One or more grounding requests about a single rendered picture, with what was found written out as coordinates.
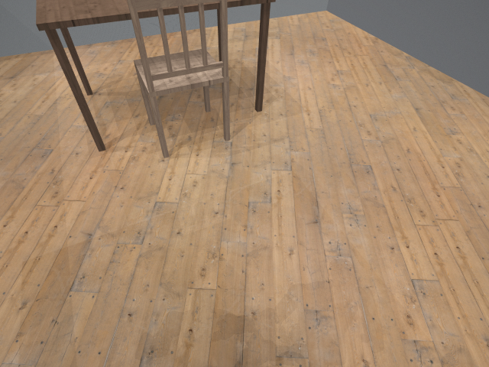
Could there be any chair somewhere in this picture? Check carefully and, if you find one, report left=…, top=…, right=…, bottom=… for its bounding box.
left=127, top=0, right=230, bottom=158

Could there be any table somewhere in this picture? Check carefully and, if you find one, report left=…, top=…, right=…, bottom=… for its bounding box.
left=36, top=0, right=276, bottom=151

